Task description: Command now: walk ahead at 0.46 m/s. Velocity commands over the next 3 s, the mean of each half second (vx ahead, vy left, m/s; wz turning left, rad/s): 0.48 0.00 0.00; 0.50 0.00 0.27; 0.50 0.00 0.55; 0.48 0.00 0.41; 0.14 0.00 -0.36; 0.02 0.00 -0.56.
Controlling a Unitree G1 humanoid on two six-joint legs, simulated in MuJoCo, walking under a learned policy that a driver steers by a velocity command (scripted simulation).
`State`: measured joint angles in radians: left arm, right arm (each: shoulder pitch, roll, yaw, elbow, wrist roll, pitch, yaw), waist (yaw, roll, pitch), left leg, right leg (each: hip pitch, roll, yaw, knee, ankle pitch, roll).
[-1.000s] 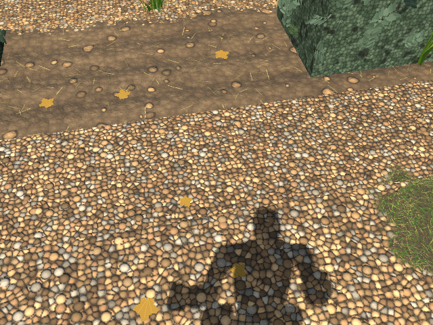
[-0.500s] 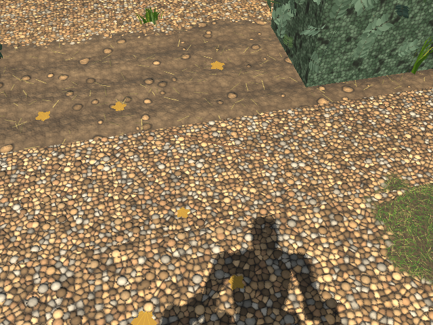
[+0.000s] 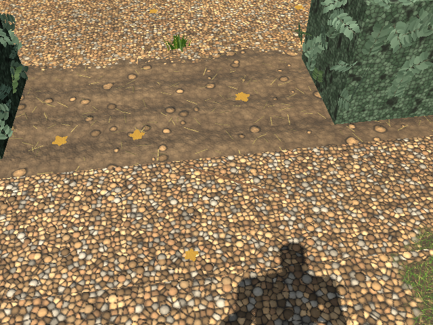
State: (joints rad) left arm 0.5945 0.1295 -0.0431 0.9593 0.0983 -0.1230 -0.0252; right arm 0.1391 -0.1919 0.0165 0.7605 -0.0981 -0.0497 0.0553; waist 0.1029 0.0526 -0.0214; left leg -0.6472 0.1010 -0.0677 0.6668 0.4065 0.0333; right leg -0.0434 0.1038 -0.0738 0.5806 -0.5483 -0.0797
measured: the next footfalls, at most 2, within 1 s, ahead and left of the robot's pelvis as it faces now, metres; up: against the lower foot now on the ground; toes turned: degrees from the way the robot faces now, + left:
left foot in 0.20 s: +0.30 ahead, +0.13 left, -0.16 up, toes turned +4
right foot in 0.58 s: +0.61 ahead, -0.11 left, -0.16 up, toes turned -2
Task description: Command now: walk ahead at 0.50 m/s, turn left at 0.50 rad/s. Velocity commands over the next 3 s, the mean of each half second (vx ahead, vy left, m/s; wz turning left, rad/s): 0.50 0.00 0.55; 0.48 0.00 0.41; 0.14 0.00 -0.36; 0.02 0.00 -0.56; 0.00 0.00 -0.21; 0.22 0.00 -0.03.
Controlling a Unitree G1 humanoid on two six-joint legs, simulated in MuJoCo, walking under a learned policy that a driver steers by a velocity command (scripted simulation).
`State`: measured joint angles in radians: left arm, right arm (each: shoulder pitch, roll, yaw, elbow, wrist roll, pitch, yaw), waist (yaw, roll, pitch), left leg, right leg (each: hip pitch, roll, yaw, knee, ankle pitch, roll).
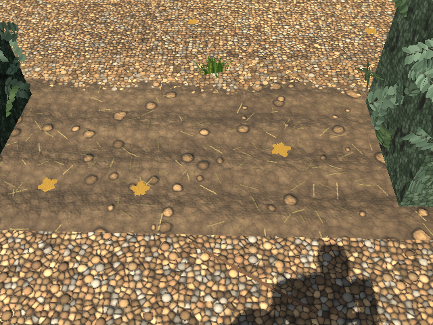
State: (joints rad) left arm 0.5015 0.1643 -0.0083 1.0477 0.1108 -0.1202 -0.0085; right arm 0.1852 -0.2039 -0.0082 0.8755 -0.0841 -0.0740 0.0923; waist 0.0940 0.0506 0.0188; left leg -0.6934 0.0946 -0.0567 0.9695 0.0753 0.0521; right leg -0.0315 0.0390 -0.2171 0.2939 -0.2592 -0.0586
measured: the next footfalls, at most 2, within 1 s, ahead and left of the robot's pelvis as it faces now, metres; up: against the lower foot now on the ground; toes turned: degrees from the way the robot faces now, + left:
left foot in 0.36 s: +0.38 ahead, +0.22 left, -0.17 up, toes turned +17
right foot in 0.74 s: +0.71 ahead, +0.09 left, -0.17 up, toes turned +29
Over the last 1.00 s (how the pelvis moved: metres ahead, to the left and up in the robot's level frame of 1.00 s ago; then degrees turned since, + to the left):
0.61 -0.03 -0.13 10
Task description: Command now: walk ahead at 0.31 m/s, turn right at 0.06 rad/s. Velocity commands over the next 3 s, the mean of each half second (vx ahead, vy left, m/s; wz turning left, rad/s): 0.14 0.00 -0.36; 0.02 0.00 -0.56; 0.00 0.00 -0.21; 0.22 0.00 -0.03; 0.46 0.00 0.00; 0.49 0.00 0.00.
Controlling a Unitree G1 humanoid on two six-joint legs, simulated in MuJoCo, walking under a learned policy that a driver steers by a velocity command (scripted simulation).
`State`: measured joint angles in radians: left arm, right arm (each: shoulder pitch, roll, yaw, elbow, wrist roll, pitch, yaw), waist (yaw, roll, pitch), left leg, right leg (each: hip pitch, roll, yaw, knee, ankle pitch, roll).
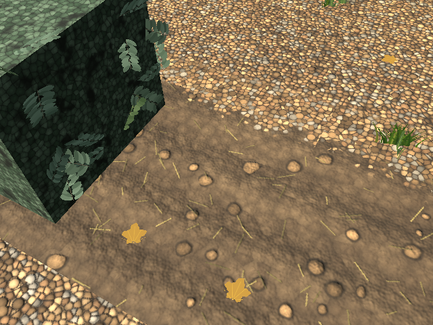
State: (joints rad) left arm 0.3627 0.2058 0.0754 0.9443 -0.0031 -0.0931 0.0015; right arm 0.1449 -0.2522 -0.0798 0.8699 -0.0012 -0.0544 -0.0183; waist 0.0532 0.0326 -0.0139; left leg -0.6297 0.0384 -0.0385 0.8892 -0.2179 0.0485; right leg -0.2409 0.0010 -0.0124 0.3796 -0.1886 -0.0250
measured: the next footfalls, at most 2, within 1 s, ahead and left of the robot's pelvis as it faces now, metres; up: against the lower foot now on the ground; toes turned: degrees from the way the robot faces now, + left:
left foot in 0.18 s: +0.22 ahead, +0.12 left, +0.00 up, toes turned -6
right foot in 0.62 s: +0.14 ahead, -0.12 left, +0.00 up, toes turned -23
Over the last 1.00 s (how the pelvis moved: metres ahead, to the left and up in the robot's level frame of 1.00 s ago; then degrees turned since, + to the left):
0.62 0.16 -0.16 30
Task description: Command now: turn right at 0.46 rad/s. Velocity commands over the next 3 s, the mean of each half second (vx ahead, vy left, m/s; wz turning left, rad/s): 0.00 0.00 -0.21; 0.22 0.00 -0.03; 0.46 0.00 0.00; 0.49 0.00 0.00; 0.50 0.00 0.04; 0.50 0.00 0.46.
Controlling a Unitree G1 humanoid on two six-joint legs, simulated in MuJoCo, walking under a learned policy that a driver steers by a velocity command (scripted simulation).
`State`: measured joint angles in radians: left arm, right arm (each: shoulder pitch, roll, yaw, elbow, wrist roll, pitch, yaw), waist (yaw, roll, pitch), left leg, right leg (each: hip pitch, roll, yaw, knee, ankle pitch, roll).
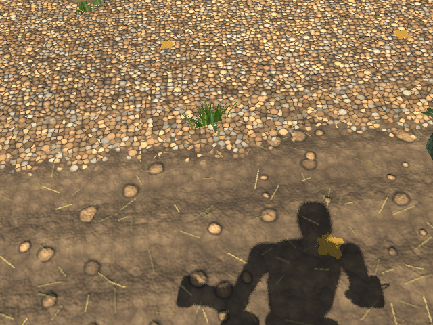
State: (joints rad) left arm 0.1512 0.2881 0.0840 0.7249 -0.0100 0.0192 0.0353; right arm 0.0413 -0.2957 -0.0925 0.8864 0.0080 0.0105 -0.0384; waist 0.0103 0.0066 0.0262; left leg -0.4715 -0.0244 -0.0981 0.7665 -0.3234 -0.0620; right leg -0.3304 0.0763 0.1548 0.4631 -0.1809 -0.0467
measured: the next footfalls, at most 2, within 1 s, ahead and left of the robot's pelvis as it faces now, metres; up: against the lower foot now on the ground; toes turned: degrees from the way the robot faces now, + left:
left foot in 0.12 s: +0.05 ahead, +0.14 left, +0.00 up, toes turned -6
right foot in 0.42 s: +0.01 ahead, -0.12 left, +0.00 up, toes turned -1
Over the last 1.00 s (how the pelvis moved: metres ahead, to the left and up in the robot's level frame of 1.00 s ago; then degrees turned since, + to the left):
0.12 -0.01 0.00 -32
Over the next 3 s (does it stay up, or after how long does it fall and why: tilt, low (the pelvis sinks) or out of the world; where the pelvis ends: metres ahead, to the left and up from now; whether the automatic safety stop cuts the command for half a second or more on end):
stays up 1.21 0.00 -0.02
